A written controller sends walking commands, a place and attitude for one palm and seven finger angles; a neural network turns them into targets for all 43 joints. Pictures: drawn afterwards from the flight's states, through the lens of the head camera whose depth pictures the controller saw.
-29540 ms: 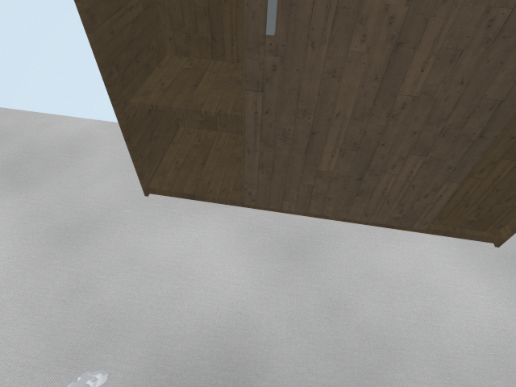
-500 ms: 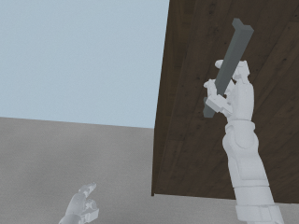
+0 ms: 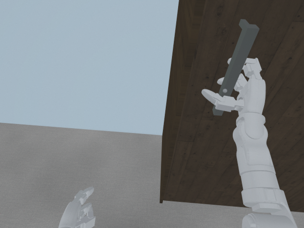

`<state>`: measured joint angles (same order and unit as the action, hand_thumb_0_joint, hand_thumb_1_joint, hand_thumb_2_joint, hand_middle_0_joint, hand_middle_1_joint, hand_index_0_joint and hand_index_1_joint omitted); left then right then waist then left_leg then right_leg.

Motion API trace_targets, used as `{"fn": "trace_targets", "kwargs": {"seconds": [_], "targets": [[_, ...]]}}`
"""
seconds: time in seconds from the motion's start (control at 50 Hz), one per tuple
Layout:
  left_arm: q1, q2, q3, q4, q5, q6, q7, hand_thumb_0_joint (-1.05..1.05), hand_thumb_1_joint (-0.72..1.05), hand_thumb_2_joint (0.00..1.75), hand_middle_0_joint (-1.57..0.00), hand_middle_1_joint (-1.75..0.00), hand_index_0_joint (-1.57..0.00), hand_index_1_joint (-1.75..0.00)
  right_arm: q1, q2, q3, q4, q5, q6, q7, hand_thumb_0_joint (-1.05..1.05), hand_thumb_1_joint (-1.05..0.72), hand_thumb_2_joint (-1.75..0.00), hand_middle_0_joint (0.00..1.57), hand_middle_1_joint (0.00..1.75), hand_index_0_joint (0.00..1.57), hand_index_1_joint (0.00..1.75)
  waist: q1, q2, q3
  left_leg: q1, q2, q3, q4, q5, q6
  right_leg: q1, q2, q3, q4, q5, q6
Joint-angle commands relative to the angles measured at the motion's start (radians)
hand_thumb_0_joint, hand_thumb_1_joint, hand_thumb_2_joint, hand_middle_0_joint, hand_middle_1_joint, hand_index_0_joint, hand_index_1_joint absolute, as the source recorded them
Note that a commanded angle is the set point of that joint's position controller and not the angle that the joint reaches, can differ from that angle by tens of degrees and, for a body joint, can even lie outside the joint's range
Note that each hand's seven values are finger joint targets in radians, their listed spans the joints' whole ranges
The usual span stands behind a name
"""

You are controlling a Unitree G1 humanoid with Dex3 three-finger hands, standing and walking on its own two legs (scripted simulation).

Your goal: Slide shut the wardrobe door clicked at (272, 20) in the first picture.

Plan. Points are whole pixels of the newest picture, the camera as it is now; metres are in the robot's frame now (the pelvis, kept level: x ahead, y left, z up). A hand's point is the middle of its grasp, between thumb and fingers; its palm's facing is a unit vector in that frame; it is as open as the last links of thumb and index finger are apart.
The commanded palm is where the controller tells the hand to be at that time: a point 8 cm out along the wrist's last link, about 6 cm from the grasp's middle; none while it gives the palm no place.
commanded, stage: loosen the grip on the handle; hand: right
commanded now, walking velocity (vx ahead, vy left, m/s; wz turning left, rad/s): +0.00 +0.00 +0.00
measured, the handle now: (228, 72) +0.43 -0.16 +0.24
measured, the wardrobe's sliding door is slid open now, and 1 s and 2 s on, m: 0.00 0.00 0.00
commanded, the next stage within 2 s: slip the hand off the handle in 0.30 s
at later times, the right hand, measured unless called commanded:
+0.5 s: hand (223, 94) +0.38 -0.15 +0.20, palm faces +0.10 +0.99 -0.06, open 14.7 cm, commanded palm +0.36 -0.21 +0.20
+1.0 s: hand (243, 97) +0.38 -0.20 +0.20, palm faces +0.10 +0.99 -0.09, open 14.7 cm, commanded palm +0.35 -0.25 +0.20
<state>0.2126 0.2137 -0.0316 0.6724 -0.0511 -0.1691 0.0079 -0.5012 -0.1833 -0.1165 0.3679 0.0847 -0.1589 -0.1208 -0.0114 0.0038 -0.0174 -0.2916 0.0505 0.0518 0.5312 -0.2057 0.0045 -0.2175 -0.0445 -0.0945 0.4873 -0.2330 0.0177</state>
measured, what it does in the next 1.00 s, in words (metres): stands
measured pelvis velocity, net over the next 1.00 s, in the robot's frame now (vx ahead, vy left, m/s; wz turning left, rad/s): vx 0.03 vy -0.02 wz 0.03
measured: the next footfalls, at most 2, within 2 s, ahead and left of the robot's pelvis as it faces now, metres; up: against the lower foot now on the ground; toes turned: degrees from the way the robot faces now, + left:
none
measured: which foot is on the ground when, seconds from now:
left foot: down 0.00-1.00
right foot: down 0.00-1.00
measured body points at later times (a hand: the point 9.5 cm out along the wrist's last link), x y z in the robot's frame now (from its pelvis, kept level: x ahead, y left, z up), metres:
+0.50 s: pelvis +0.02 +0.01 +0.00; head +0.03 +0.02 +0.45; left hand +0.18 +0.25 -0.09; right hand +0.37 -0.20 +0.21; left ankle +0.05 +0.12 -0.74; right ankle +0.02 -0.13 -0.74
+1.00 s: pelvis +0.03 -0.02 +0.00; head +0.02 -0.01 +0.45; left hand +0.18 +0.22 -0.10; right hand +0.37 -0.25 +0.20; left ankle +0.05 +0.12 -0.74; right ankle +0.02 -0.13 -0.74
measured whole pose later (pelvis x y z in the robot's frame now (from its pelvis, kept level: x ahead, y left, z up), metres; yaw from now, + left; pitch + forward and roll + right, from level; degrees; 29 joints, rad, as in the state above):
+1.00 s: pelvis +0.03 -0.02 +0.00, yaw +1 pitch +0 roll +0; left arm 0.24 0.23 -0.04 0.69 -0.04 -0.14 0.06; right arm -0.34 -0.29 -0.21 0.24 0.16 -0.22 0.08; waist -0.01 -0.01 -0.04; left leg -0.31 0.04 0.03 0.55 -0.24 -0.01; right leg -0.25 -0.03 -0.06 0.56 -0.31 0.00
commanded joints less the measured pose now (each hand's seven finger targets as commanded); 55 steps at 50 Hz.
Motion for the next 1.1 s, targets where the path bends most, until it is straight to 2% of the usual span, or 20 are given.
{"fn": "trace_targets", "kwargs": {"seconds": [0.0,0.08,0.1,0.12,0.14,0.18,0.22,0.34,0.36,0.38,0.4,0.44,0.48,0.64,0.78,0.82,0.88,0.94,1.0,1.08], "targets": [[-0.101,0.125,0.047,-0.138,-0.009,-0.079,0.018,0.00,0.90,0.90,-0.20,-0.30,-0.20,-0.30,-0.478,-0.132,0.056,-0.217,-0.040,-0.156,0.055,0.00,0.55,-0.20,0.38,1.32,0.38,1.32,0.025,0.035,-0.150,0.017,-0.030,-0.070,-0.152,-0.223,0.017,-0.023,0.035,0.037,-0.087,-0.185,-0.036],[-0.093,0.132,0.048,-0.132,-0.011,-0.094,0.030,0.00,0.90,0.90,-0.20,-0.30,-0.20,-0.30,-0.468,-0.151,0.042,-0.209,-0.005,-0.165,0.087,0.00,0.55,-0.20,0.33,1.25,0.33,1.25,0.028,0.045,-0.171,0.050,-0.023,-0.096,-0.175,-0.248,0.011,-0.036,0.040,0.031,-0.069,-0.164,-0.041],[-0.081,0.153,0.055,-0.110,-0.011,-0.087,0.040,0.00,0.90,0.90,-0.20,-0.30,-0.20,-0.30,-0.442,-0.316,-0.102,-0.138,-0.005,-0.162,0.090,0.00,0.55,-0.20,0.32,1.23,0.32,1.23,0.009,0.053,-0.167,0.079,-0.018,-0.113,-0.189,-0.271,0.012,-0.077,0.043,0.031,-0.066,-0.162,-0.041],[-0.094,0.143,0.045,-0.124,-0.009,-0.084,0.040,0.00,0.90,0.90,-0.20,-0.30,-0.20,-0.30,-0.438,-0.264,-0.060,-0.173,0.013,-0.158,0.103,0.00,0.55,-0.20,0.30,1.22,0.30,1.22,0.008,0.050,-0.172,0.103,-0.012,-0.124,-0.193,-0.268,0.009,-0.083,0.048,0.028,-0.065,-0.144,-0.042],[-0.097,0.146,0.052,-0.117,-0.011,-0.082,0.042,0.00,0.90,0.90,-0.20,-0.30,-0.20,-0.30,-0.430,-0.293,-0.109,-0.178,0.031,-0.159,0.105,0.00,0.55,-0.20,0.29,1.20,0.29,1.20,0.002,0.052,-0.192,0.123,-0.011,-0.132,-0.197,-0.268,0.010,-0.082,0.044,0.032,-0.063,-0.133,-0.040],[-0.105,0.140,0.049,-0.129,-0.010,-0.085,0.044,0.00,0.90,0.90,-0.20,-0.30,-0.20,-0.30,-0.400,-0.263,-0.109,-0.231,0.077,-0.164,0.118,0.00,0.55,-0.20,0.26,1.17,0.26,1.17,-0.002,0.067,-0.201,0.157,-0.008,-0.138,-0.199,-0.224,0.006,-0.080,0.043,0.032,-0.061,-0.091,-0.042],[-0.104,0.141,0.054,-0.127,-0.005,-0.090,0.046,0.00,0.90,0.90,-0.20,-0.30,-0.20,-0.30,-0.340,-0.268,-0.130,-0.271,0.082,-0.157,0.114,0.00,0.55,-0.20,0.25,1.15,0.25,1.15,-0.015,0.021,-0.219,0.170,-0.012,-0.121,-0.172,-0.116,0.010,-0.055,0.045,0.031,-0.057,-0.019,-0.042],[-0.074,0.148,0.063,-0.123,0.013,-0.078,0.037,0.00,0.90,0.90,-0.20,-0.30,-0.20,-0.30,-0.163,-0.283,-0.183,-0.371,0.069,-0.107,0.088,0.00,0.55,-0.20,0.25,1.15,0.25,1.15,-0.033,0.062,-0.271,0.228,-0.024,-0.064,-0.088,0.224,0.003,-0.032,0.047,0.018,-0.038,0.167,-0.043],[-0.070,0.147,0.064,-0.126,0.011,-0.073,0.033,0.00,0.90,0.90,-0.20,-0.30,-0.20,-0.30,-0.159,-0.245,-0.153,-0.378,0.066,-0.102,0.092,0.00,0.55,-0.20,0.25,1.15,0.25,1.15,-0.023,0.061,-0.279,0.221,-0.027,-0.056,-0.081,0.259,0.001,-0.025,0.050,0.016,-0.036,0.187,-0.044],[-0.047,0.140,0.060,-0.116,0.011,-0.068,0.032,0.00,0.90,0.90,-0.20,-0.30,-0.20,-0.30,-0.203,-0.149,-0.059,-0.314,0.065,-0.094,0.093,0.00,0.55,-0.20,0.25,1.15,0.25,1.15,0.019,0.088,-0.207,0.148,-0.031,-0.049,-0.091,0.226,-0.006,-0.037,0.049,0.017,-0.028,0.153,-0.040],[-0.038,0.149,0.070,-0.110,0.010,-0.063,0.034,0.00,0.90,0.90,-0.20,-0.30,-0.20,-0.30,-0.175,-0.220,-0.134,-0.305,0.064,-0.096,0.086,0.00,0.55,-0.20,0.25,1.15,0.25,1.15,-0.001,0.103,-0.215,0.144,-0.033,-0.051,-0.095,0.193,-0.005,-0.045,0.047,0.019,-0.023,0.138,-0.040],[-0.055,0.149,0.068,-0.125,0.020,-0.052,0.036,0.00,0.90,0.90,-0.20,-0.30,-0.20,-0.30,-0.154,-0.270,-0.171,-0.364,0.044,-0.108,0.078,0.00,0.55,-0.20,0.25,1.15,0.25,1.15,-0.020,0.052,-0.252,0.168,-0.033,-0.053,-0.073,0.210,0.002,-0.033,0.049,0.016,-0.018,0.156,-0.043],[-0.056,0.137,0.063,-0.137,0.018,-0.043,0.035,0.00,0.90,0.90,-0.20,-0.30,-0.20,-0.30,-0.177,-0.241,-0.141,-0.387,0.039,-0.110,0.083,0.00,0.55,-0.20,0.25,1.15,0.25,1.15,-0.014,0.028,-0.287,0.169,-0.034,-0.045,-0.062,0.213,0.004,-0.015,0.048,0.019,-0.016,0.165,-0.039],[-0.079,0.139,0.053,-0.137,0.014,-0.024,0.056,0.00,0.90,0.90,-0.20,-0.30,-0.20,-0.30,-0.206,-0.291,-0.192,-0.355,0.068,-0.122,0.125,0.00,0.55,-0.20,0.25,1.15,0.25,1.15,-0.010,0.013,-0.238,0.122,-0.046,-0.036,-0.070,0.129,0.013,-0.014,0.038,0.040,-0.017,0.118,-0.037],[-0.072,0.143,0.049,-0.140,0.011,-0.029,0.057,0.00,0.90,0.90,-0.20,-0.30,-0.20,-0.30,-0.219,-0.251,-0.142,-0.348,0.077,-0.122,0.160,0.00,0.55,-0.20,0.25,1.15,0.25,1.15,0.003,-0.003,-0.236,0.083,-0.049,-0.019,-0.051,0.140,0.015,0.011,0.030,0.060,-0.014,0.146,-0.030],[-0.075,0.145,0.051,-0.140,0.011,-0.031,0.060,0.00,0.90,0.90,-0.20,-0.30,-0.20,-0.30,-0.225,-0.281,-0.162,-0.351,0.074,-0.124,0.165,0.00,0.55,-0.20,0.25,1.15,0.25,1.15,-0.003,-0.035,-0.232,0.073,-0.050,-0.019,-0.051,0.110,0.019,0.013,0.029,0.068,-0.017,0.129,-0.026],[-0.069,0.147,0.048,-0.136,0.012,-0.030,0.062,0.00,0.90,0.90,-0.20,-0.30,-0.20,-0.30,-0.230,-0.289,-0.171,-0.339,0.079,-0.123,0.171,0.00,0.55,-0.20,0.25,1.15,0.25,1.15,-0.003,-0.024,-0.244,0.077,-0.050,-0.015,-0.046,0.114,0.021,0.015,0.027,0.077,-0.021,0.139,-0.023],[-0.070,0.153,0.049,-0.132,0.015,-0.025,0.067,0.00,0.90,0.90,-0.20,-0.30,-0.20,-0.30,-0.201,-0.350,-0.239,-0.321,0.087,-0.121,0.174,0.00,0.55,-0.20,0.25,1.15,0.25,1.15,-0.020,-0.021,-0.245,0.101,-0.050,-0.017,-0.047,0.121,0.023,-0.005,0.028,0.073,-0.023,0.147,-0.023],[-0.080,0.144,0.050,-0.153,0.013,-0.031,0.060,0.00,0.90,0.90,-0.20,-0.30,-0.20,-0.30,-0.145,-0.294,-0.208,-0.376,0.102,-0.123,0.189,0.00,0.55,-0.20,0.25,1.15,0.25,1.15,-0.028,-0.045,-0.272,0.114,-0.050,-0.012,-0.037,0.152,0.024,0.014,0.029,0.071,-0.021,0.178,-0.019],[-0.082,0.145,0.051,-0.170,0.016,-0.042,0.047,0.00,0.90,0.90,-0.20,-0.30,-0.20,-0.30,-0.015,-0.258,-0.188,-0.450,0.109,-0.119,0.202,0.00,0.55,-0.20,0.25,1.15,0.25,1.15,-0.036,-0.006,-0.254,0.119,-0.051,-0.007,-0.032,0.183,0.019,0.009,0.024,0.066,-0.016,0.202,-0.021]]}}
